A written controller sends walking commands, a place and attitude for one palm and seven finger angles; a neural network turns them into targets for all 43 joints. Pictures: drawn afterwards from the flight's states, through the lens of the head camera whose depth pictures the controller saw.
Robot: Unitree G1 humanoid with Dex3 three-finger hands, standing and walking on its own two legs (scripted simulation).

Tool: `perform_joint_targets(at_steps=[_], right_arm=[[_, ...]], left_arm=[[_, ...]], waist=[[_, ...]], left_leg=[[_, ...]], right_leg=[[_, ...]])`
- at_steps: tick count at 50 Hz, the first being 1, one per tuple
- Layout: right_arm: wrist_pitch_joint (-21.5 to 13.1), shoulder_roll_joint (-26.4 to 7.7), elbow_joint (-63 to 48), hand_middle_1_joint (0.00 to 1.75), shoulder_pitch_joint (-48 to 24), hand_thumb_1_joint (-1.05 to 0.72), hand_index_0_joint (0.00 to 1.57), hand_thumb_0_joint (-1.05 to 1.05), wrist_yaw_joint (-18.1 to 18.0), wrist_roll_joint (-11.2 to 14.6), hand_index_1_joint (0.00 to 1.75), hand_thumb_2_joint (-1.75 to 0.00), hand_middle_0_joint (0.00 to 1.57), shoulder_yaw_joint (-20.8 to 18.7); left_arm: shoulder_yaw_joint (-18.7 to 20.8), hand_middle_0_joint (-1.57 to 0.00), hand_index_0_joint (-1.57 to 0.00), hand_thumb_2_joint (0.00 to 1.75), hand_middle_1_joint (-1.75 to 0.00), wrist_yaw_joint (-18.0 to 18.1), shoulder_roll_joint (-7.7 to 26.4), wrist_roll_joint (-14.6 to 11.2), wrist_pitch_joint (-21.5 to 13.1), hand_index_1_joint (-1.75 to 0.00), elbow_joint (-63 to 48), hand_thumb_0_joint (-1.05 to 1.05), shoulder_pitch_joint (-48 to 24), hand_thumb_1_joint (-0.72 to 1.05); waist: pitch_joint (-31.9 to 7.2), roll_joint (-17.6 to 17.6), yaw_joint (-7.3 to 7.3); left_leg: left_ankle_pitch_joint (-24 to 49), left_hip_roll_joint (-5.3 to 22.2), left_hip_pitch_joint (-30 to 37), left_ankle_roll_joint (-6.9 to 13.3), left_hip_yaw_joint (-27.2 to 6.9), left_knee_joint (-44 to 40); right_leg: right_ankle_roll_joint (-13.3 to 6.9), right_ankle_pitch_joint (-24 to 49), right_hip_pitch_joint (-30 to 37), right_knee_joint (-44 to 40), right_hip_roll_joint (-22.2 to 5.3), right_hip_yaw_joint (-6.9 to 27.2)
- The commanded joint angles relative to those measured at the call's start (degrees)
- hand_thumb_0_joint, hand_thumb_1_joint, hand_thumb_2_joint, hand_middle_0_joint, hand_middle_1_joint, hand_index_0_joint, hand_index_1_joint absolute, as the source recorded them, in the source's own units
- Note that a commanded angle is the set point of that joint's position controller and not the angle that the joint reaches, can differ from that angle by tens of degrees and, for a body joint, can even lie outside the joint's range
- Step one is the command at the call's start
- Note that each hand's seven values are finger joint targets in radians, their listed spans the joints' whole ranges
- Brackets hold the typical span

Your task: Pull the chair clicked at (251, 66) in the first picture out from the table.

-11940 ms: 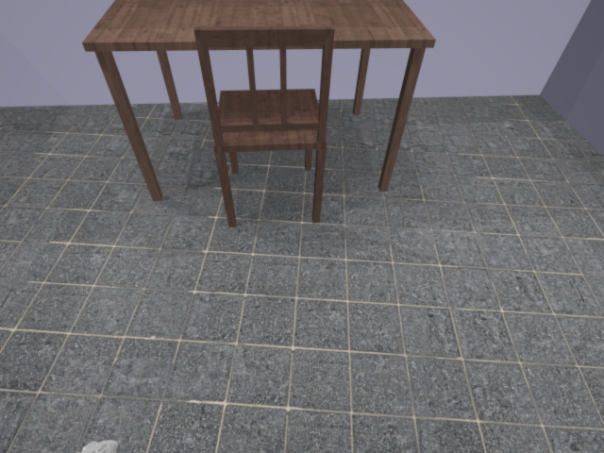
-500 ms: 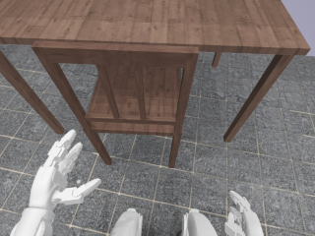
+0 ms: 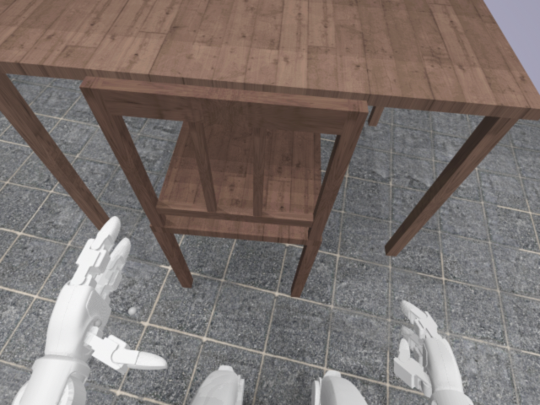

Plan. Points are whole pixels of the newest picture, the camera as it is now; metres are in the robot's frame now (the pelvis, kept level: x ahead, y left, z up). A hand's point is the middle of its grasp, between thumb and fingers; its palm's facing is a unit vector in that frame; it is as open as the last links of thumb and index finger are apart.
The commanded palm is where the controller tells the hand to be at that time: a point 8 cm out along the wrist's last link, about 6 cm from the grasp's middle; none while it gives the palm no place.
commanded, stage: raise the hand toward the chair's back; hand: left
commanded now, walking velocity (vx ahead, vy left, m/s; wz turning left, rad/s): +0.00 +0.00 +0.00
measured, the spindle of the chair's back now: (205, 171) +0.50 +0.16 -0.02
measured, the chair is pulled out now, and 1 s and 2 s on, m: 0.00 0.00 0.00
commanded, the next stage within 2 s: aim the fingers beside a spindle in 0.82 s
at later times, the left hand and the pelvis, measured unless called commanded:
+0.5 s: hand (128, 291) +0.25 +0.20 +0.05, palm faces +0.00 -1.00 -0.06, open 16.9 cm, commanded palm +0.22 +0.26 +0.06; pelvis +0.00 +0.00 +0.01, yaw +0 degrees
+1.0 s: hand (139, 294) +0.24 +0.19 +0.05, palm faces +0.01 -1.00 -0.06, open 16.9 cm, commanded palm +0.23 +0.24 +0.05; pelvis +0.00 -0.02 +0.01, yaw +0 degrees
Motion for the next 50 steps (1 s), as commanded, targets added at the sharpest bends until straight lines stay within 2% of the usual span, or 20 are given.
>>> perform_joint_targets(at_steps=[1,4,6,12,13,16,19,23,24,26,27,28,31,33,36,38,42,46,48,50], right_arm=[[-2.11,-8.07,-7.77,0.3,0.95,-0.9,0.2,0.0,-0.98,-0.06,0.3,-0.9,0.2,-3.72],[-1.92,-8.36,-7.3,0.3,1.09,-0.9,0.2,0.0,-1.03,0.06,0.3,-0.9,0.2,-3.49],[-2.02,-8.43,-7.28,0.3,0.85,-0.9,0.2,0.0,-1.03,0.08,0.3,-0.9,0.2,-3.49],[-2.17,-8.58,-6.88,0.3,1.14,-0.9,0.2,0.0,-1.16,0.26,0.3,-0.9,0.2,-3.53],[-2.06,-8.66,-6.78,0.3,1.0,-0.9,0.2,0.0,-1.18,0.29,0.3,-0.9,0.2,-3.53],[-2.25,-8.83,-6.41,0.3,1.37,-0.9,0.2,0.0,-1.28,0.45,0.3,-0.9,0.2,-3.59],[-2.26,-8.77,-6.48,0.3,1.29,-0.9,0.2,0.0,-1.21,0.59,0.3,-0.9,0.2,-3.57],[-2.47,-8.9,-6.43,0.3,1.26,-0.9,0.2,0.0,-1.12,0.48,0.3,-0.9,0.2,-3.77],[-2.53,-8.78,-6.46,0.3,1.42,-0.9,0.2,0.0,-1.04,0.48,0.3,-0.9,0.2,-3.79],[-2.41,-8.7,-6.49,0.3,1.22,-0.9,0.2,0.0,-1.05,0.49,0.3,-0.9,0.2,-3.78],[-2.49,-8.83,-6.48,0.3,1.17,-0.9,0.2,0.0,-1.02,0.54,0.3,-0.9,0.2,-3.7],[-2.33,-8.88,-6.26,0.3,1.22,-0.9,0.2,0.0,-1.05,0.46,0.3,-0.9,0.2,-3.73],[-2.44,-8.81,-6.43,0.3,1.2,-0.9,0.2,0.0,-1.01,0.51,0.3,-0.9,0.2,-3.68],[-2.44,-8.76,-6.26,0.3,1.14,-0.9,0.2,0.0,-1.11,0.5,0.3,-0.9,0.2,-3.72],[-2.6,-8.7,-6.2,0.3,1.01,-0.9,0.2,0.0,-1.13,0.53,0.3,-0.9,0.2,-3.65],[-2.63,-8.68,-5.89,0.3,1.01,-0.9,0.2,0.0,-1.21,0.49,0.3,-0.9,0.2,-3.61],[-2.81,-8.52,-5.83,0.3,1.09,-0.9,0.2,0.0,-1.24,0.46,0.3,-0.9,0.2,-3.55],[-2.79,-8.35,-5.65,0.3,0.87,-0.9,0.2,0.0,-1.15,0.53,0.3,-0.9,0.2,-3.57],[-2.78,-8.48,-5.45,0.3,0.84,-0.9,0.2,0.0,-1.16,0.49,0.3,-0.9,0.2,-3.52],[-3.09,-8.6,-5.19,0.3,0.93,-0.9,0.2,0.0,-1.14,0.35,0.3,-0.9,0.2,-3.44]], left_arm=[[4.46,-0.06,-0.06,0.3,-0.08,-0.59,6.9,-1.23,-3.39,-0.08,-12.75,0.0,-2.35,-0.5],[4.87,-0.06,-0.06,0.3,-0.08,-1.19,7.32,-1.46,-3.01,-0.08,-11.64,0.0,-3.68,-0.5],[4.85,-0.06,-0.06,0.3,-0.08,-1.54,7.4,-1.58,-2.89,-0.08,-11.83,0.0,-4.54,-0.5],[6.72,-0.06,-0.06,0.3,-0.08,-1.95,8.79,-2.3,-2.32,-0.08,-11.26,0.0,-5.61,-0.5],[7.35,-0.06,-0.06,0.3,-0.08,-1.85,9.32,-2.25,-1.91,-0.08,-9.69,0.0,-5.31,-0.5],[7.46,-0.06,-0.06,0.3,-0.08,-2.15,9.48,-2.7,-2.31,-0.08,-10.01,0.0,-6.89,-0.5],[6.75,-0.06,-0.06,0.3,-0.08,-2.24,8.43,-2.7,-2.06,-0.08,-7.18,0.0,-5.43,-0.5],[7.78,-0.06,-0.06,0.3,-0.08,-1.75,10.02,-2.44,-2.79,-0.08,-8.22,0.0,-5.71,-0.5],[7.46,-0.06,-0.06,0.3,-0.08,-1.62,9.63,-2.5,-3.21,-0.08,-9.14,0.0,-5.99,-0.5],[7.17,-0.06,-0.06,0.3,-0.08,-1.41,8.82,-2.64,-3.4,-0.08,-7.24,0.0,-5.76,-0.5],[6.88,-0.06,-0.06,0.3,-0.08,-1.38,8.77,-2.56,-3.83,-0.08,-7.92,0.0,-6.61,-0.5],[7.68,-0.06,-0.06,0.3,-0.08,-1.11,9.71,-2.4,-3.89,-0.08,-6.97,0.0,-6.38,-0.5],[7.04,-0.06,-0.06,0.3,-0.08,-1.19,9.21,-2.36,-4.47,-0.08,-7.76,0.0,-7.05,-0.5],[7.41,-0.06,-0.06,0.3,-0.08,-1.2,9.81,-2.32,-4.6,-0.08,-7.21,0.0,-6.81,-0.5],[6.87,-0.06,-0.06,0.3,-0.08,-1.64,9.35,-2.48,-4.83,-0.08,-7.57,0.0,-7.7,-0.5],[7.27,-0.06,-0.06,0.3,-0.08,-1.71,9.8,-2.52,-4.84,-0.08,-7.01,0.0,-7.44,-0.5],[7.01,-0.06,-0.06,0.3,-0.08,-2.02,9.2,-2.68,-4.84,-0.08,-6.88,0.0,-7.63,-0.5],[7.17,-0.06,-0.06,0.3,-0.08,-2.27,9.03,-2.86,-4.61,-0.08,-6.18,0.0,-7.42,-0.5],[6.45,-0.06,-0.06,0.3,-0.08,-2.26,8.68,-2.51,-4.58,-0.08,-4.93,0.0,-8.07,-0.5],[4.97,-0.06,-0.06,0.3,-0.08,-2.24,7.7,-2.29,-5.15,-0.08,-5.23,0.0,-11.18,-0.5]], waist=[[-14.88,4.06,-0.63],[-14.4,3.46,-1.11],[-14.18,4.47,-0.92],[-15.46,3.83,-0.52],[-14.81,2.66,-0.59],[-14.86,3.36,-0.8],[-13.13,1.85,-0.96],[-13.94,3.18,-0.57],[-14.55,3.57,-0.61],[-12.18,2.18,-0.88],[-11.94,3.14,-0.9],[-11.99,1.77,-0.93],[-12.69,3.51,-0.88],[-12.82,1.94,-1.04],[-13.2,2.81,-1.17],[-13.2,1.6,-1.4],[-13.42,2.68,-1.14],[-13.38,1.72,-1.12],[-12.79,0.59,-1.64],[-12.76,1.75,-2.08]], left_leg=[[23.96,-0.51,12.02,-1.33,-1.55,-11.72],[23.61,-0.43,11.37,-1.35,-1.69,-11.46],[23.34,-0.42,11.78,-1.61,-1.76,-11.9],[24.71,-0.48,12.4,-1.66,-1.76,-12.67],[23.98,-0.51,11.59,-1.45,-1.75,-12.81],[22.87,-0.55,12.04,-1.51,-1.55,-13.22],[20.6,-0.74,10.46,-1.08,-1.09,-13.61],[21.15,-0.72,11.08,-1.03,-0.9,-13.76],[21.35,-0.82,11.4,-1.03,-0.8,-13.77],[19.12,-0.8,10.22,-0.98,-0.66,-14.02],[18.76,-0.84,10.13,-1.02,-0.75,-14.14],[18.1,-0.76,9.52,-0.76,-0.69,-14.03],[17.87,-0.91,9.94,-0.79,-0.51,-14.04],[17.43,-0.89,9.41,-0.42,-0.28,-13.62],[17.46,-0.98,9.63,-0.38,-0.16,-13.47],[17.68,-0.91,9.32,-0.19,-0.15,-13.15],[18.94,-1.02,9.66,-0.33,-0.07,-13.14],[18.31,-1.09,8.92,-0.26,0.09,-12.94],[18.33,-1.04,8.01,-0.09,0.02,-12.36],[18.0,-0.99,8.25,-0.19,-0.16,-11.99]], right_leg=[[-2.17,14.3,10.25,-6.73,2.45,-0.54],[-2.1,14.31,9.92,-6.8,2.53,-0.6],[-2.16,13.59,9.77,-7.0,2.45,-0.61],[-2.14,14.67,11.72,-7.67,2.35,-0.61],[-2.1,14.29,11.96,-7.96,2.48,-0.58],[-2.06,13.6,12.04,-8.64,2.34,-0.4],[-1.91,12.55,12.54,-9.49,2.33,-0.15],[-2.07,12.93,13.18,-9.6,2.25,0.14],[-2.04,13.27,13.49,-9.64,2.15,0.28],[-1.88,11.53,12.66,-10.12,2.24,0.2],[-2.0,11.1,12.42,-10.01,2.19,0.2],[-1.95,10.52,12.79,-10.23,2.31,0.41],[-1.99,10.59,12.99,-10.22,2.1,0.65],[-1.87,10.44,13.68,-10.75,2.17,1.22],[-1.8,10.92,13.73,-10.72,2.04,1.36],[-1.73,11.34,14.12,-10.94,2.1,1.56],[-1.75,13.0,14.43,-10.54,1.96,1.46],[-1.6,12.77,15.07,-10.73,1.9,1.73],[-1.58,12.82,14.4,-10.46,1.97,1.81],[-1.61,12.47,12.81,-9.86,1.83,1.73]])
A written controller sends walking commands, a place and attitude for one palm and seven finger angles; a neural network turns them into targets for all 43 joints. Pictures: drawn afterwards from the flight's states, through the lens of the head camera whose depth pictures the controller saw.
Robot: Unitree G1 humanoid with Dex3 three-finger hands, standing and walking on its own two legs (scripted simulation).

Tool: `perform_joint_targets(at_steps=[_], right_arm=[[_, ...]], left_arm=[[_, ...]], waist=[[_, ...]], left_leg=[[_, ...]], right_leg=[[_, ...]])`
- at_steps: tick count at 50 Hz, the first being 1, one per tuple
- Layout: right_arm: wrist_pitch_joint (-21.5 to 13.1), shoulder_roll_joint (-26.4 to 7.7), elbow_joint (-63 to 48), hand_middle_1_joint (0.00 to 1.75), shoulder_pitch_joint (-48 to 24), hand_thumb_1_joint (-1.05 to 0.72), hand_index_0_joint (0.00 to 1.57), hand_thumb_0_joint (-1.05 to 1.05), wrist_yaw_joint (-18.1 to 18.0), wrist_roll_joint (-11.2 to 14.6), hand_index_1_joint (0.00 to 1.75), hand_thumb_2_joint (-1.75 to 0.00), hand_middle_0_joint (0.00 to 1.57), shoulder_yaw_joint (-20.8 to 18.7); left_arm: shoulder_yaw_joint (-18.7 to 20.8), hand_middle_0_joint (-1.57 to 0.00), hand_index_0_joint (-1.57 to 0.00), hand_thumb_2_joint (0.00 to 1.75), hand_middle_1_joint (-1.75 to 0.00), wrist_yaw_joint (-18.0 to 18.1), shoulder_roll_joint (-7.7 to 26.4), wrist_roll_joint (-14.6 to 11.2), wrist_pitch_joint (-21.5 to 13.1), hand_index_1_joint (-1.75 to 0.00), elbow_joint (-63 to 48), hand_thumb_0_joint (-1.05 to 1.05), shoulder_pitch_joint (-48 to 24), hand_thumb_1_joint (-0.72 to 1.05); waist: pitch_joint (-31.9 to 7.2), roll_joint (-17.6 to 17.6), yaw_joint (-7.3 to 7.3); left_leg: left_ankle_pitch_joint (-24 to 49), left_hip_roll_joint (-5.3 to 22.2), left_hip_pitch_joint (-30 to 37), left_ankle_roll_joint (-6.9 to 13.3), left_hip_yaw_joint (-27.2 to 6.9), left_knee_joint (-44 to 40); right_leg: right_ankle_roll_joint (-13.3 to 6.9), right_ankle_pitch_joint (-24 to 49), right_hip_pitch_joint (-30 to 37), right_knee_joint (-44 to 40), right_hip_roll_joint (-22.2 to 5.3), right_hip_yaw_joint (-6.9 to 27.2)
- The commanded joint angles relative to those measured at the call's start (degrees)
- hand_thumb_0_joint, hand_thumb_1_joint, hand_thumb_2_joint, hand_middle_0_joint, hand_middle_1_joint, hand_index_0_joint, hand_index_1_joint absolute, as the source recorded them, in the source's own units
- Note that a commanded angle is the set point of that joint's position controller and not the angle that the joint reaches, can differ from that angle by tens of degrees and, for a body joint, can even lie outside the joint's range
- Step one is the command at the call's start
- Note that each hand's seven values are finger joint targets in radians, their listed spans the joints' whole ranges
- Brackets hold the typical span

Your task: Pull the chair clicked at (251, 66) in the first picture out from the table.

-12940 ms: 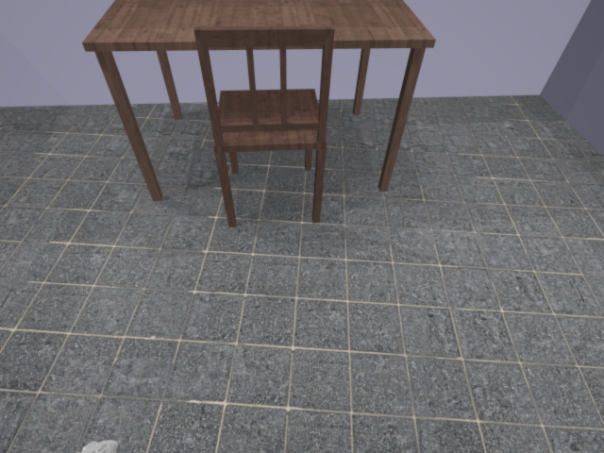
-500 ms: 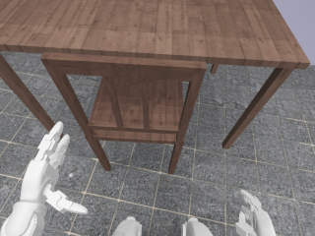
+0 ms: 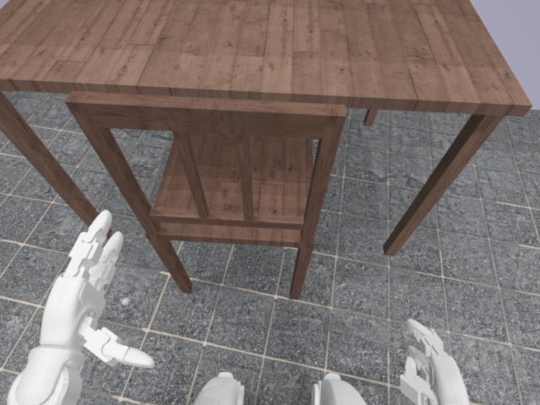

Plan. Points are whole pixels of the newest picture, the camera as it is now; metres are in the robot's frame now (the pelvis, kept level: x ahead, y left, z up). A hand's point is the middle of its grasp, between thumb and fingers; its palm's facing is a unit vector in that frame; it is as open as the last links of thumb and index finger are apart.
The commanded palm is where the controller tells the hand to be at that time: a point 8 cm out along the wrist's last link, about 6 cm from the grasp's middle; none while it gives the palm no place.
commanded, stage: aim the fingers beside a spindle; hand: left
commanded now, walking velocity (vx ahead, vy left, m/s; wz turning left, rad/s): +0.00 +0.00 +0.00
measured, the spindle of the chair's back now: (193, 178) +0.50 +0.18 -0.03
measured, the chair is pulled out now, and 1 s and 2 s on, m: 0.00 0.00 0.00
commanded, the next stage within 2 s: push the fingers through the gap in 1.92 s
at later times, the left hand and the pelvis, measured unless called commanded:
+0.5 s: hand (152, 275) +0.29 +0.19 +0.02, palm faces -0.02 -1.00 -0.03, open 16.9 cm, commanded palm +0.27 +0.24 +0.02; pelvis +0.00 +0.00 -0.01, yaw -1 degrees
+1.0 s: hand (175, 251) +0.34 +0.17 +0.00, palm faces -0.02 -1.00 -0.03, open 16.9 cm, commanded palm +0.32 +0.22 +0.00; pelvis -0.01 +0.01 -0.02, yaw -1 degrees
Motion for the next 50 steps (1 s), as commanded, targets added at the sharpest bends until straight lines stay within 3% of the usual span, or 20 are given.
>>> perform_joint_targets(at_steps=[1,5,8,11,14,19,22,23,27,36,42,43,50], right_arm=[[-3.07,-7.63,-7.96,0.3,-0.78,-0.9,0.2,0.0,-0.97,-0.15,0.3,-0.9,0.2,-3.47],[-3.1,-8.04,-7.28,0.3,-0.85,-0.9,0.2,0.0,-1.14,-0.17,0.3,-0.9,0.2,-3.39],[-2.88,-8.08,-7.12,0.3,-0.6,-0.9,0.2,0.0,-1.04,-0.27,0.3,-0.9,0.2,-3.42],[-2.59,-7.78,-7.3,0.3,-0.69,-0.9,0.2,0.0,-0.76,-0.23,0.3,-0.9,0.2,-3.46],[-2.19,-7.9,-7.05,0.3,-0.41,-0.9,0.2,0.0,-0.56,-0.31,0.3,-0.9,0.2,-3.56],[-1.75,-8.06,-7.37,0.3,-0.16,-0.9,0.2,0.0,-0.2,-0.52,0.3,-0.9,0.2,-3.71],[-1.26,-8.22,-6.95,0.3,-0.02,-0.9,0.2,0.0,-0.14,-0.61,0.3,-0.9,0.2,-3.68],[-1.19,-8.41,-6.8,0.3,-0.15,-0.9,0.2,0.0,-0.24,-0.67,0.3,-0.9,0.2,-3.72],[-0.75,-8.22,-6.56,0.3,-0.08,-0.9,0.2,0.0,-0.08,-0.83,0.3,-0.9,0.2,-3.77],[0.83,-8.41,-6.06,0.3,0.4,-0.9,0.2,0.0,0.26,-0.95,0.3,-0.9,0.2,-3.74],[2.09,-8.3,-5.95,0.3,0.52,-0.9,0.2,0.0,0.6,-1.17,0.3,-0.9,0.2,-3.63],[2.29,-8.45,-5.74,0.3,0.71,-0.9,0.2,0.0,0.58,-1.21,0.3,-0.9,0.2,-3.66],[3.37,-8.32,-5.1,0.3,1.12,-0.9,0.2,0.0,0.93,-1.28,0.3,-0.9,0.2,-3.77]], left_arm=[[2.52,-0.06,-0.06,0.3,-0.08,0.13,6.85,-0.67,-4.26,-0.08,-10.24,0.0,-6.18,-0.5],[3.57,-0.06,-0.06,0.3,-0.08,0.32,8.61,-0.15,-4.84,-0.08,-8.59,0.0,-11.83,-0.5],[4.98,-0.06,-0.06,0.3,-0.08,0.46,9.9,-0.06,-4.71,-0.08,-7.35,0.0,-11.71,-0.5],[4.16,-0.06,-0.06,0.3,-0.08,0.56,8.65,0.0,-4.58,-0.08,-7.21,0.0,-12.34,-0.5],[3.8,-0.06,-0.06,0.3,-0.08,0.97,7.99,0.01,-4.11,-0.08,-4.96,0.0,-12.52,-0.5],[2.41,-0.06,-0.06,0.3,-0.08,1.7,6.99,0.81,-4.48,-0.08,-5.03,0.0,-14.09,-0.5],[2.17,-0.06,-0.06,0.3,-0.08,2.49,6.93,1.25,-4.6,-0.08,-3.09,0.0,-17.41,-0.5],[2.91,-0.06,-0.06,0.3,-0.08,2.84,8.01,1.52,-4.96,-0.08,-3.22,0.0,-18.78,-0.5],[1.4,-0.06,-0.06,0.3,-0.08,3.42,6.62,2.02,-5.54,-0.08,-3.12,0.0,-22.08,-0.5],[-1.03,-0.06,-0.06,0.3,-0.08,5.04,5.04,3.6,-5.21,-0.08,0.34,0.0,-28.21,-0.5],[-0.28,-0.06,-0.06,0.3,-0.08,6.74,5.28,4.47,-5.48,-0.08,4.08,0.0,-31.06,-0.5],[1.09,-0.06,-0.06,0.3,-0.08,7.03,6.79,4.69,-5.65,-0.08,4.94,0.0,-31.99,-0.5],[-0.36,-0.06,-0.06,0.3,-0.08,7.36,5.14,5.06,-6.64,-0.08,7.44,0.0,-35.47,-0.5]], waist=[[-13.2,-0.25,-1.33],[-14.01,-0.06,-1.48],[-15.73,0.07,-0.91],[-17.04,2.02,-0.52],[-16.51,-0.06,-1.0],[-18.24,0.77,-0.81],[-16.52,-0.34,-1.5],[-17.08,-0.57,-1.46],[-19.21,0.93,-1.63],[-20.03,1.01,-2.36],[-20.64,-0.3,-2.12],[-20.76,-0.21,-1.99],[-22.53,0.1,-2.66]], left_leg=[[16.21,-1.58,5.06,1.11,0.22,-8.44],[14.57,-1.55,3.84,1.19,0.27,-7.67],[16.56,-1.52,3.81,1.22,0.38,-7.37],[18.03,-1.56,4.62,1.0,0.64,-7.64],[17.97,-1.42,3.7,1.12,0.68,-7.1],[19.57,-1.34,4.29,0.94,0.44,-7.06],[16.84,-1.32,2.65,0.93,0.42,-6.64],[17.06,-1.27,2.24,1.05,0.32,-6.27],[18.11,-1.32,3.27,0.93,0.37,-5.78],[17.77,-1.02,3.47,0.7,-0.22,-5.2],[16.66,-1.27,1.46,0.77,0.17,-4.5],[16.77,-1.23,0.94,0.77,0.08,-4.31],[17.21,-1.25,0.66,0.85,0.53,-3.02]], right_leg=[[-0.35,11.42,11.01,-7.89,1.2,2.1],[-0.4,9.48,10.17,-7.52,1.04,2.8],[-0.53,11.77,11.5,-6.85,1.1,2.83],[-0.58,13.65,11.94,-6.23,0.93,2.7],[-0.33,13.98,11.27,-6.17,1.08,2.7],[-0.56,15.17,10.64,-4.81,0.95,2.15],[-0.48,12.6,8.91,-4.85,1.04,2.3],[-0.57,12.73,8.89,-4.46,1.03,2.47],[-0.64,13.7,8.16,-3.61,0.86,2.44],[-0.78,12.49,5.2,-2.44,0.88,2.05],[-0.79,12.3,5.54,-1.93,0.87,2.4],[-0.91,12.34,5.59,-1.53,0.96,2.41],[-0.76,13.56,5.0,-0.96,0.94,2.85]])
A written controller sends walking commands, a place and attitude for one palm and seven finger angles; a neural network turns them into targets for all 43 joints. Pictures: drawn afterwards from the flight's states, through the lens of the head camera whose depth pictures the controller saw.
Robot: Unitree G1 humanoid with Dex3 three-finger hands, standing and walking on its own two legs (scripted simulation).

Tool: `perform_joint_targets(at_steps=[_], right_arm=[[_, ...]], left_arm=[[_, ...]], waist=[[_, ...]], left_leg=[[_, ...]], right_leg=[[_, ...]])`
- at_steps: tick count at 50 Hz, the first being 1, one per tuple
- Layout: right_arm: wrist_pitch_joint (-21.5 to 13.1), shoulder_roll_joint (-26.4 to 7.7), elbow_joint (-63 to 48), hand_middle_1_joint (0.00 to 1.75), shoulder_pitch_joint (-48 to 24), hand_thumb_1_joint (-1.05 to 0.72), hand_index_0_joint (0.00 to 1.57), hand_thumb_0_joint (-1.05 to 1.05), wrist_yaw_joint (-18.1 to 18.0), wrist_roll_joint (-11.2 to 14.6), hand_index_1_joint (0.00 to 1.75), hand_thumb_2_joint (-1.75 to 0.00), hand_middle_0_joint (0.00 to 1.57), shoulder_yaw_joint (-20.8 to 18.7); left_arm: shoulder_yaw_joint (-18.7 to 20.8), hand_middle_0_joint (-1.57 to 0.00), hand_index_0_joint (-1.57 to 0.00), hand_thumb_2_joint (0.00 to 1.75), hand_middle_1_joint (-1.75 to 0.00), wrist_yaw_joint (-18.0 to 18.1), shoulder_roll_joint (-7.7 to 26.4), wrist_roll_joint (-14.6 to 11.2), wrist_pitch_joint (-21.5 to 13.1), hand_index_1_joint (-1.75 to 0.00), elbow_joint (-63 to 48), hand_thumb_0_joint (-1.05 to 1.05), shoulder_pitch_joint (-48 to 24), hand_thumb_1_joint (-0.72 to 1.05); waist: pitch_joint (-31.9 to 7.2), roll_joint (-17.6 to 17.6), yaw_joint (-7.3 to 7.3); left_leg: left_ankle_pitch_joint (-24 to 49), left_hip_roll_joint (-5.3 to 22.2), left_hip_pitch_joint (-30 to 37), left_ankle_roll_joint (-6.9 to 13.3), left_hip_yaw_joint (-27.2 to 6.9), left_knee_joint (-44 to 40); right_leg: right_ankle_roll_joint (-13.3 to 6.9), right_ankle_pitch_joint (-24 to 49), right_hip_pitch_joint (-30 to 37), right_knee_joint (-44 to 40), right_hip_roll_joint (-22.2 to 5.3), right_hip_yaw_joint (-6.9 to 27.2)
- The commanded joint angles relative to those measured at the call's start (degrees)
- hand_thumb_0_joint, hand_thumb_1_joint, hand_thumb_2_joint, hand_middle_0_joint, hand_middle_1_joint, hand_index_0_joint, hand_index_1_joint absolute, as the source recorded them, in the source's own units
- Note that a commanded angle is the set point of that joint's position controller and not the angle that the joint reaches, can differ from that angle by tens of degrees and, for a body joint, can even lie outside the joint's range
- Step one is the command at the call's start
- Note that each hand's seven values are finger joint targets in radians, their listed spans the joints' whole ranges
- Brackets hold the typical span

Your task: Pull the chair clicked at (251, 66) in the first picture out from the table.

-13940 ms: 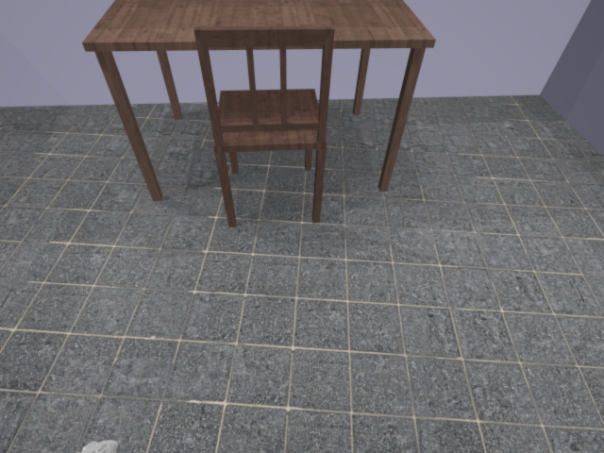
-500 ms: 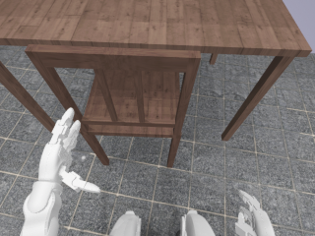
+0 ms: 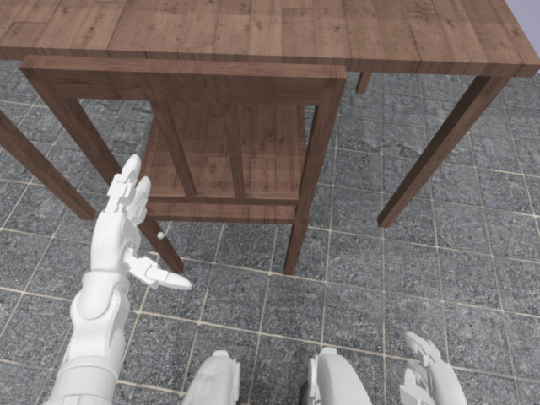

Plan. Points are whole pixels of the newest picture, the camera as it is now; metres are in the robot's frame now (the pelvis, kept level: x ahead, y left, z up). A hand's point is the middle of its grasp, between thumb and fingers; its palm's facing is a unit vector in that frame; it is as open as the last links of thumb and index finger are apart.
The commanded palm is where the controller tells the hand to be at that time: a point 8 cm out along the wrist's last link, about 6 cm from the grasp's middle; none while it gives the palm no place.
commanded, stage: aim the fingers beside a spindle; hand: left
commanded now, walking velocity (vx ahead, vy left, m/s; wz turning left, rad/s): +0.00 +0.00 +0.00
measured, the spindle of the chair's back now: (177, 154) +0.51 +0.18 -0.01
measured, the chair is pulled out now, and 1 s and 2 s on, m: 0.00 0.00 0.00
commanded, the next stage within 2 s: push the fingers through the gap in 0.92 s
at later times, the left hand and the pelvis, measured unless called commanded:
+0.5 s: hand (176, 223) +0.37 +0.15 +0.01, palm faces +0.00 -1.00 -0.03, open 16.9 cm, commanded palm +0.34 +0.21 +0.01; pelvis +0.00 +0.00 -0.01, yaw +0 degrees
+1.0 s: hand (177, 226) +0.36 +0.15 +0.01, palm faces +0.00 -1.00 -0.03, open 16.9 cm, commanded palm +0.34 +0.20 +0.01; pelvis +0.00 +0.00 -0.01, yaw +0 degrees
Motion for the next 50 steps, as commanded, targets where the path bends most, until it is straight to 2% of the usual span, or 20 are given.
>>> perform_joint_targets(at_steps=[1,5,7,11,13,19,20,21,23,26,29,30,31,33,37,39,41,43,46,50], right_arm=[[-1.59,-8.18,-6.42,0.3,1.8,-0.9,0.2,0.0,-0.79,0.01,0.3,-0.9,0.2,-3.57],[-1.2,-8.15,-6.04,0.3,2.17,-0.9,0.2,0.0,-0.63,-0.15,0.3,-0.9,0.2,-3.72],[-0.86,-8.36,-5.56,0.3,2.58,-0.9,0.2,0.0,-0.62,-0.17,0.3,-0.9,0.2,-3.85],[-0.19,-8.0,-5.52,0.3,2.69,-0.9,0.2,0.0,-0.24,-0.38,0.3,-0.9,0.2,-3.77],[0.22,-8.23,-5.45,0.3,2.93,-0.9,0.2,0.0,-0.22,-0.4,0.3,-0.9,0.2,-3.89],[1.01,-7.86,-5.78,0.3,2.85,-0.9,0.2,0.0,0.21,-0.39,0.3,-0.9,0.2,-3.86],[1.11,-7.92,-5.93,0.3,3.08,-0.9,0.2,0.0,0.31,-0.31,0.3,-0.9,0.2,-3.96],[1.26,-7.81,-6.05,0.3,2.97,-0.9,0.2,0.0,0.4,-0.3,0.3,-0.9,0.2,-3.9],[1.39,-8.04,-5.62,0.3,3.13,-0.9,0.2,0.0,0.14,-0.16,0.3,-0.9,0.2,-3.93],[1.57,-8.04,-5.6,0.3,2.9,-0.9,0.2,0.0,0.06,-0.14,0.3,-0.9,0.2,-3.97],[1.59,-8.04,-5.49,0.3,2.65,-0.9,0.2,0.0,-0.06,-0.22,0.3,-0.9,0.2,-3.84],[1.6,-7.9,-5.77,0.3,2.64,-0.9,0.2,0.0,-0.02,-0.24,0.3,-0.9,0.2,-3.8],[1.5,-7.78,-5.6,0.3,2.34,-0.9,0.2,0.0,-0.01,-0.19,0.3,-0.9,0.2,-3.74],[1.49,-8.13,-5.56,0.3,2.49,-0.9,0.2,0.0,-0.13,-0.12,0.3,-0.9,0.2,-3.76],[1.36,-8.12,-5.42,0.3,2.38,-0.9,0.2,0.0,-0.21,-0.18,0.3,-0.9,0.2,-3.85],[1.48,-8.27,-5.57,0.3,2.56,-0.9,0.2,0.0,-0.18,-0.1,0.3,-0.9,0.2,-3.86],[1.59,-8.08,-5.43,0.3,2.38,-0.9,0.2,0.0,-0.1,-0.15,0.3,-0.9,0.2,-3.83],[1.71,-8.43,-5.68,0.3,2.4,-0.9,0.2,0.0,-0.12,-0.14,0.3,-0.9,0.2,-3.83],[2.03,-8.07,-6.29,0.3,2.26,-0.9,0.2,0.0,0.13,-0.18,0.3,-0.9,0.2,-3.87],[2.34,-7.88,-6.45,0.3,2.23,-0.9,0.2,0.0,0.23,-0.15,0.3,-0.9,0.2,-3.76]], left_arm=[[2.36,-0.06,-0.06,0.3,-0.08,0.31,7.4,-0.49,-4.65,-0.08,-10.2,0.0,-13.08,-0.5],[0.74,-0.06,-0.06,0.3,-0.08,0.81,6.22,0.19,-5.02,-0.08,-9.92,0.0,-15.94,-0.5],[1.74,-0.06,-0.06,0.3,-0.08,1.46,6.91,0.24,-5.08,-0.08,-7.97,0.0,-17.16,-0.5],[1.65,-0.06,-0.06,0.3,-0.08,2.3,6.51,0.8,-5.59,-0.08,-6.79,0.0,-17.92,-0.5],[3.61,-0.06,-0.06,0.3,-0.08,2.76,8.14,0.98,-5.8,-0.08,-4.74,0.0,-16.92,-0.5],[2.4,-0.06,-0.06,0.3,-0.08,2.59,7.32,1.23,-6.92,-0.08,-6.5,0.0,-19.08,-0.5],[2.88,-0.06,-0.06,0.3,-0.08,2.61,7.68,1.15,-6.86,-0.08,-7.07,0.0,-17.45,-0.5],[1.73,-0.06,-0.06,0.3,-0.08,2.52,6.38,0.9,-6.52,-0.08,-6.61,0.0,-16.88,-0.5],[1.78,-0.06,-0.06,0.3,-0.08,2.63,6.89,0.99,-6.43,-0.08,-6.24,0.0,-18.47,-0.5],[2.69,-0.06,-0.06,0.3,-0.08,2.89,7.29,0.83,-6.46,-0.08,-5.78,0.0,-17.49,-0.5],[3.75,-0.06,-0.06,0.3,-0.08,2.82,8.67,0.9,-7.1,-0.08,-6.36,0.0,-18.35,-0.5],[3.19,-0.06,-0.06,0.3,-0.08,2.66,7.82,0.97,-7.06,-0.08,-5.62,0.0,-17.05,-0.5],[2.09,-0.06,-0.06,0.3,-0.08,2.49,6.89,0.73,-7.23,-0.08,-6.13,0.0,-18.32,-0.5],[2.95,-0.06,-0.06,0.3,-0.08,2.27,8.12,0.79,-7.35,-0.08,-5.21,0.0,-18.54,-0.5],[1.09,-0.06,-0.06,0.3,-0.08,2.11,6.55,0.78,-7.43,-0.08,-6.42,0.0,-20.47,-0.5],[1.79,-0.06,-0.06,0.3,-0.08,2.21,7.2,0.92,-7.07,-0.08,-5.54,0.0,-18.61,-0.5],[-0.54,-0.06,-0.06,0.3,-0.08,2.35,4.97,0.99,-6.83,-0.08,-5.82,0.0,-20.6,-0.5],[1.44,-0.06,-0.06,0.3,-0.08,2.82,7.07,1.18,-6.69,-0.08,-5.04,0.0,-19.22,-0.5],[2.25,-0.06,-0.06,0.3,-0.08,3.3,7.24,1.3,-6.73,-0.08,-6.38,0.0,-17.03,-0.5],[1.44,-0.06,-0.06,0.3,-0.08,3.57,6.55,1.48,-6.71,-0.08,-6.68,0.0,-17.07,-0.5]], waist=[[-21.93,0.36,-1.18],[-23.23,2.5,-1.36],[-22.84,0.43,-1.55],[-24.37,0.79,-1.25],[-24.34,-1.43,-1.13],[-26.17,1.58,-1.03],[-26.74,2.18,-0.5],[-26.24,0.88,-1.03],[-25.17,0.56,-1.76],[-24.8,-0.9,-1.41],[-24.69,0.05,-1.17],[-24.49,0.06,-1.06],[-23.65,0.45,-1.65],[-23.32,-0.38,-1.71],[-24.45,1.92,-1.73],[-24.41,1.01,-1.44],[-24.06,0.96,-2.22],[-23.69,0.89,-1.43],[-25.36,0.6,-0.6],[-24.04,0.26,-1.15]], left_leg=[[18.65,-0.81,10.5,0.11,-1.1,-9.29],[20.03,-0.64,12.11,-0.14,-1.42,-8.99],[19.75,-0.61,10.96,-0.09,-1.45,-8.51],[20.29,-0.92,9.74,0.02,-0.86,-7.88],[20.12,-0.96,7.91,0.26,-0.69,-7.36],[20.35,-0.96,9.09,0.13,-0.46,-7.39],[21.7,-0.84,10.26,-0.08,-0.62,-7.71],[21.3,-0.86,9.85,0.05,-0.52,-7.68],[20.3,-0.72,9.32,0.13,-0.85,-7.52],[18.89,-0.9,8.11,0.21,-0.49,-7.61],[18.1,-1.04,7.59,0.23,-0.41,-7.53],[18.42,-1.08,7.77,0.24,-0.31,-7.6],[18.0,-1.04,7.89,0.22,-0.39,-7.67],[17.05,-1.04,7.26,0.33,-0.58,-7.47],[17.53,-1.0,9.18,0.13,-0.84,-7.57],[18.4,-0.91,9.53,0.08,-1.02,-7.71],[17.87,-0.91,9.64,0.13,-1.06,-7.54],[17.42,-1.01,8.69,0.11,-1.1,-7.75],[19.34,-1.01,9.57,-0.02,-0.86,-7.95],[19.0,-0.97,8.95,-0.01,-0.85,-7.88]], right_leg=[[-1.35,14.64,15.27,-7.46,1.39,1.14],[-1.49,14.66,13.28,-6.58,1.29,0.8],[-1.42,14.78,13.17,-6.38,1.35,0.84],[-1.39,16.58,14.82,-5.9,1.27,1.34],[-1.32,17.21,15.54,-5.59,1.49,1.48],[-1.44,17.35,15.52,-5.26,1.48,1.8],[-1.6,17.97,15.56,-5.18,1.51,1.6],[-1.39,18.04,15.92,-5.56,1.53,1.59],[-1.4,16.99,14.57,-5.54,1.63,1.36],[-1.24,16.45,15.56,-5.94,1.5,1.66],[-1.31,15.9,15.69,-5.95,1.46,1.96],[-1.35,16.17,15.74,-5.99,1.53,1.99],[-1.31,15.83,15.12,-6.18,1.46,1.82],[-1.41,14.59,14.7,-6.25,1.63,1.87],[-1.5,14.17,13.55,-6.01,1.46,1.59],[-1.56,14.72,13.45,-5.88,1.6,1.36],[-1.4,14.16,12.66,-6.0,1.46,1.25],[-1.57,13.76,13.1,-5.87,1.55,1.31],[-1.55,15.77,14.69,-5.6,1.48,1.36],[-1.44,15.9,14.42,-5.62,1.6,1.37]])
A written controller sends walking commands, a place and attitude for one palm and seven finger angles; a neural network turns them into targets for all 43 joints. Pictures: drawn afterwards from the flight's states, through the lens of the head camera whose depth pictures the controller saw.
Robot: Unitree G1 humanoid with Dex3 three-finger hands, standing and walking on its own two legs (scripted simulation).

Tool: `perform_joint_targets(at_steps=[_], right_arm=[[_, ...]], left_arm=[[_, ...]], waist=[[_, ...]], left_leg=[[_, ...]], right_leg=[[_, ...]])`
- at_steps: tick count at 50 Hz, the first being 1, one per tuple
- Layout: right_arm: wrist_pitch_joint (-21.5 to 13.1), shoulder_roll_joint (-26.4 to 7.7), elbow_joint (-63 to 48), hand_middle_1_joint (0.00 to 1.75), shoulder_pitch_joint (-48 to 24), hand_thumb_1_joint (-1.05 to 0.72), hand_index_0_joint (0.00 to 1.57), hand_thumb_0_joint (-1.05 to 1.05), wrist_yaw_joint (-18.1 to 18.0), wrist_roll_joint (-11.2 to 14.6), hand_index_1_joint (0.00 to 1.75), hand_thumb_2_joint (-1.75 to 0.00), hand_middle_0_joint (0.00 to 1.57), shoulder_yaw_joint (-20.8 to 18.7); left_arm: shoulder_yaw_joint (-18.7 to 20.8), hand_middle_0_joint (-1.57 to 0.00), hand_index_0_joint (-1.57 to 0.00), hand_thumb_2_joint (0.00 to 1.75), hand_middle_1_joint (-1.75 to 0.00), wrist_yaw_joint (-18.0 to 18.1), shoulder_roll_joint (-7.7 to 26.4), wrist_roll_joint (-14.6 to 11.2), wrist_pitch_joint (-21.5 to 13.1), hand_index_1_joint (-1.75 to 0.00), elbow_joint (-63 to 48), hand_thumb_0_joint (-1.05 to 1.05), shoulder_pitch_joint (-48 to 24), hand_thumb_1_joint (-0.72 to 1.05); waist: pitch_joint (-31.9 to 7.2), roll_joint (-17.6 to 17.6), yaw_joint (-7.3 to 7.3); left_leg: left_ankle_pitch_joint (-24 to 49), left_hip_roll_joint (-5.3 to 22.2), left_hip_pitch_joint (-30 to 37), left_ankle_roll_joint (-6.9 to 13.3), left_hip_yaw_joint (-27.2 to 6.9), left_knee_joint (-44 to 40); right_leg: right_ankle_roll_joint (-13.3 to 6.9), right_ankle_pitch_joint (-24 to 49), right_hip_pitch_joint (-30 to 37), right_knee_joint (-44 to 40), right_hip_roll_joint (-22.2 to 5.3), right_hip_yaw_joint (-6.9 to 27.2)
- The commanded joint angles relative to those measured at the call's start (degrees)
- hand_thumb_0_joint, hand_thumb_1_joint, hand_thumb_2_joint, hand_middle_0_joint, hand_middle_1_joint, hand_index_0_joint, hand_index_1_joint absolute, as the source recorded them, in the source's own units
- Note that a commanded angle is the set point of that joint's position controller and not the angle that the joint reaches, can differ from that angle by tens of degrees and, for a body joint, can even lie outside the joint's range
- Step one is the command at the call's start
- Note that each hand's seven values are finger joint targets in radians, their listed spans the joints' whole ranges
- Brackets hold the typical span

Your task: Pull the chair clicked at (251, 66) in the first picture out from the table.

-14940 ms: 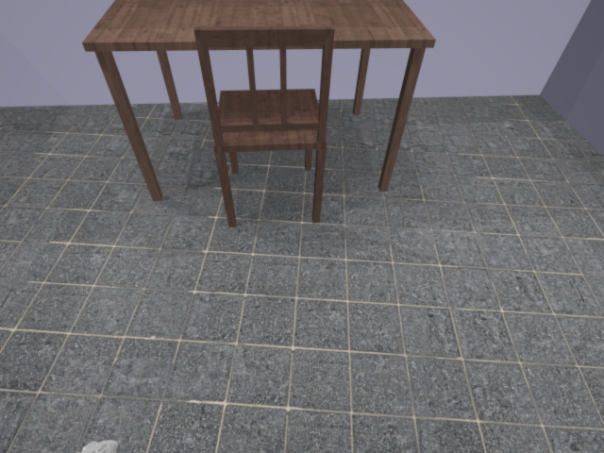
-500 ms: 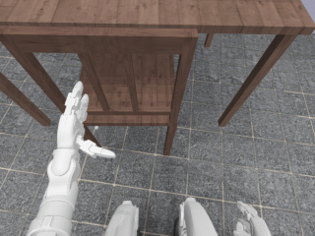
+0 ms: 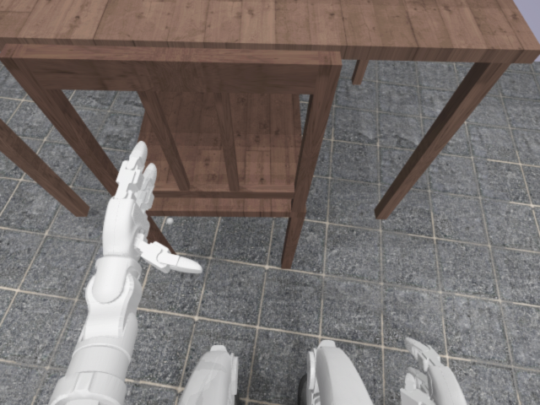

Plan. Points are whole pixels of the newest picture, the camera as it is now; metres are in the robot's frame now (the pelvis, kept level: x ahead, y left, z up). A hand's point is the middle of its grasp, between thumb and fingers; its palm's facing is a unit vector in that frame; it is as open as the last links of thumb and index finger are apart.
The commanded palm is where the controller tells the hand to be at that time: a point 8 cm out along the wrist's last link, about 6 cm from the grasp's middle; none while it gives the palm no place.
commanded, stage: push the fingers through the gap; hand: left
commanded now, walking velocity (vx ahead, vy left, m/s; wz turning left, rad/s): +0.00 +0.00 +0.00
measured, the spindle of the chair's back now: (168, 146) +0.51 +0.18 +0.00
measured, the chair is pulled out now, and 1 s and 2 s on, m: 0.00 0.00 0.00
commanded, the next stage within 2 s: hook a spindle and tug to test in 1.62 s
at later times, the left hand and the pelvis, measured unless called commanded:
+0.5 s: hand (174, 192) +0.41 +0.16 +0.02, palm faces +0.02 -1.00 -0.04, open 16.9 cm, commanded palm +0.39 +0.20 +0.02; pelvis +0.00 +0.00 +0.00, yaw +0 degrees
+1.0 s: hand (177, 164) +0.46 +0.16 +0.02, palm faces +0.03 -1.00 -0.04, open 16.9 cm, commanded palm +0.44 +0.20 +0.02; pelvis +0.00 +0.00 -0.01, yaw -1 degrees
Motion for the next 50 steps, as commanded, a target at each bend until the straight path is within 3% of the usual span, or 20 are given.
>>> perform_joint_targets(at_steps=[1,2,8,9,13,16,21,23,25,26,29,32,34,35,40,43,45,48,49,50], right_arm=[[-1.67,-7.94,-6.56,0.3,2.63,-0.9,0.2,0.0,-0.79,-0.04,0.3,-0.9,0.2,-3.27],[-1.72,-7.9,-6.26,0.3,2.43,-0.9,0.2,0.0,-0.86,-0.05,0.3,-0.9,0.2,-3.21],[-2.05,-8.44,-4.85,0.3,3.45,-0.9,0.2,0.0,-1.46,-0.23,0.3,-0.9,0.2,-3.2],[-1.97,-8.35,-4.69,0.3,3.36,-0.9,0.2,0.0,-1.43,-0.23,0.3,-0.9,0.2,-3.2],[-1.62,-8.46,-4.43,0.3,4.14,-0.9,0.2,0.0,-1.51,-0.2,0.3,-0.9,0.2,-3.0],[-1.33,-8.39,-4.48,0.3,4.63,-0.9,0.2,0.0,-1.29,-0.19,0.3,-0.9,0.2,-3.02],[-0.95,-8.5,-3.62,0.3,5.99,-0.9,0.2,0.0,-1.0,-0.3,0.3,-0.9,0.2,-3.14],[-0.73,-8.81,-3.43,0.3,6.4,-0.9,0.2,0.0,-1.05,-0.26,0.3,-0.9,0.2,-3.11],[-0.52,-8.7,-3.12,0.3,6.73,-0.9,0.2,0.0,-0.98,-0.42,0.3,-0.9,0.2,-3.08],[-0.51,-8.74,-2.9,0.3,6.84,-0.9,0.2,0.0,-0.95,-0.53,0.3,-0.9,0.2,-3.15],[-0.16,-8.91,-2.79,0.3,7.94,-0.9,0.2,0.0,-0.74,-0.79,0.3,-0.9,0.2,-3.29],[0.32,-8.9,-2.47,0.3,8.67,-0.9,0.2,0.0,-0.46,-0.94,0.3,-0.9,0.2,-3.44],[0.73,-8.81,-2.58,0.3,8.98,-0.9,0.2,0.0,-0.19,-1.01,0.3,-0.9,0.2,-3.36],[0.93,-8.79,-2.5,0.3,9.08,-0.9,0.2,0.0,-0.1,-0.99,0.3,-0.9,0.2,-3.29],[1.42,-9.08,-1.96,0.3,9.71,-0.9,0.2,0.0,-0.39,-1.05,0.3,-0.9,0.2,-3.12],[1.37,-8.98,-1.78,0.3,10.14,-0.9,0.2,0.0,-0.37,-1.2,0.3,-0.9,0.2,-3.06],[1.64,-9.2,-1.4,0.3,10.57,-0.9,0.2,0.0,-0.26,-1.33,0.3,-0.9,0.2,-3.12],[2.05,-9.34,-1.15,0.3,11.24,-0.9,0.2,0.0,-0.14,-1.44,0.3,-0.9,0.2,-2.93],[2.24,-9.47,-1.2,0.3,11.42,-0.9,0.2,0.0,-0.12,-1.46,0.3,-0.9,0.2,-3.03],[2.42,-9.47,-1.2,0.3,11.37,-0.9,0.2,0.0,-0.1,-1.51,0.3,-0.9,0.2,-3.0]], left_arm=[[2.31,-0.06,-0.06,0.3,-0.08,0.5,7.64,-0.38,-4.22,-0.08,-12.49,0.0,-11.66,-0.5],[1.12,-0.06,-0.06,0.3,-0.08,0.49,6.83,-0.4,-4.34,-0.08,-12.48,0.0,-13.86,-0.5],[1.83,-0.06,-0.06,0.3,-0.08,0.81,8.28,0.23,-4.72,-0.08,-9.44,0.0,-20.87,-0.5],[2.38,-0.06,-0.06,0.3,-0.08,0.68,8.6,0.39,-4.51,-0.08,-8.23,0.0,-20.64,-0.5],[4.74,-0.06,-0.06,0.3,-0.08,0.43,10.71,0.2,-3.81,-0.08,-4.28,0.0,-23.06,-0.5],[4.93,-0.06,-0.06,0.3,-0.08,0.05,10.88,0.16,-3.8,-0.08,-4.16,0.0,-23.88,-0.5],[4.32,-0.06,-0.06,0.3,-0.08,0.16,10.04,0.45,-3.75,-0.08,-1.13,0.0,-27.83,-0.5],[5.98,-0.06,-0.06,0.3,-0.08,0.47,12.02,0.72,-3.89,-0.08,1.4,0.0,-28.84,-0.5],[4.93,-0.06,-0.06,0.3,-0.08,0.54,11.17,1.27,-4.39,-0.08,2.05,0.0,-32.43,-0.5],[4.85,-0.06,-0.06,0.3,-0.08,0.71,11.3,1.5,-4.76,-0.08,1.84,0.0,-34.12,-0.5],[6.45,-0.06,-0.06,0.3,-0.08,1.24,12.75,1.75,-5.23,-0.08,3.06,0.0,-34.33,-0.5],[6.94,-0.06,-0.06,0.3,-0.08,1.51,12.95,2.04,-5.27,-0.08,4.3,0.0,-35.26,-0.5],[7.07,-0.06,-0.06,0.3,-0.08,1.7,12.82,2.24,-5.1,-0.08,5.75,0.0,-34.98,-0.5],[6.96,-0.06,-0.06,0.3,-0.08,1.7,12.83,2.35,-4.99,-0.08,6.19,0.0,-35.47,-0.5],[9.48,-0.06,-0.06,0.3,-0.08,1.38,16.55,2.68,-5.87,-0.08,8.42,0.0,-41.03,-0.5],[8.37,-0.06,-0.06,0.3,-0.08,0.76,15.12,2.61,-6.47,-0.08,9.49,0.0,-42.46,-0.5],[9.76,-0.06,-0.06,0.3,-0.08,0.54,16.28,2.57,-6.24,-0.08,11.84,0.0,-41.67,-0.5],[9.11,-0.06,-0.06,0.3,-0.08,0.01,16.01,2.8,-6.05,-0.08,14.21,0.0,-45.29,-0.5],[10.09,-0.06,-0.06,0.3,-0.08,-0.03,17.22,3.18,-6.19,-0.08,14.7,0.0,-45.19,-0.5],[10.1,-0.06,-0.06,0.3,-0.08,-0.04,16.99,3.01,-6.1,-0.08,15.44,0.0,-45.92,-0.5]], waist=[[-23.35,0.14,-0.55],[-22.64,0.81,-1.4],[-23.31,0.69,-2.28],[-23.97,1.7,-1.83],[-24.57,0.06,-1.83],[-26.15,1.62,-1.5],[-25.73,0.71,-2.75],[-24.47,0.17,-2.84],[-24.8,1.44,-3.34],[-25.15,2.72,-3.4],[-28.3,2.48,-3.1],[-29.06,1.77,-3.16],[-28.57,2.73,-3.15],[-27.77,1.26,-3.48],[-27.15,1.16,-4.29],[-28.21,3.01,-4.71],[-28.4,2.45,-4.38],[-26.96,1.72,-5.6],[-27.72,2.4,-4.93],[-27.84,2.24,-5.4]], left_leg=[[18.82,-1.08,12.13,0.05,-1.18,-10.04],[18.05,-1.06,12.29,0.12,-1.18,-9.8],[16.9,-1.16,12.0,0.24,-1.73,-9.23],[16.71,-1.24,12.08,0.15,-1.35,-9.13],[17.2,-1.47,10.01,0.37,-1.13,-8.85],[19.33,-1.27,11.39,0.1,-1.06,-9.14],[19.73,-1.11,11.3,0.21,-1.3,-8.81],[18.17,-1.2,10.01,0.29,-1.25,-8.84],[17.94,-1.15,10.38,0.2,-1.33,-8.83],[18.52,-1.09,11.33,0.11,-1.44,-8.81],[21.31,-1.08,12.71,0.13,-1.39,-8.45],[22.67,-0.92,12.53,0.15,-1.34,-8.23],[23.27,-1.01,12.55,0.05,-1.26,-8.38],[22.26,-0.93,11.5,0.18,-1.18,-8.46],[18.98,-1.13,9.11,0.56,-0.76,-8.04],[20.64,-1.05,11.39,0.52,-1.04,-7.95],[20.8,-1.0,10.75,0.44,-1.0,-7.76],[20.03,-1.08,9.63,0.72,-1.14,-7.62],[20.0,-1.03,9.99,0.57,-1.22,-7.73],[19.83,-1.09,9.64,0.74,-1.03,-7.34]], right_leg=[[-1.34,15.47,17.76,-8.06,1.41,0.89],[-1.24,14.79,16.58,-8.31,1.4,0.99],[-1.35,12.99,15.04,-8.03,1.45,0.89],[-1.35,12.94,15.25,-8.1,1.36,1.17],[-1.3,14.44,17.34,-8.04,1.49,1.57],[-1.41,16.36,17.86,-7.73,1.45,1.47],[-1.2,16.47,16.61,-7.72,1.59,1.26],[-1.26,15.05,16.22,-8.02,1.69,1.41],[-1.27,14.51,15.12,-7.76,1.54,1.35],[-1.38,14.52,14.42,-7.59,1.55,1.28],[-1.37,16.85,15.73,-7.22,1.73,1.41],[-1.3,18.42,16.48,-6.95,1.73,1.38],[-1.36,18.89,16.26,-6.95,1.8,1.34],[-1.22,18.55,16.79,-7.22,1.86,1.38],[-1.06,16.79,17.22,-7.86,1.85,2.22],[-1.24,17.15,15.67,-7.6,2.07,1.83],[-1.21,17.37,16.07,-7.55,2.1,1.84],[-1.14,16.76,15.23,-7.65,2.18,1.69],[-1.24,16.41,15.29,-7.55,2.2,1.74],[-1.13,16.52,14.96,-7.62,2.21,1.9]])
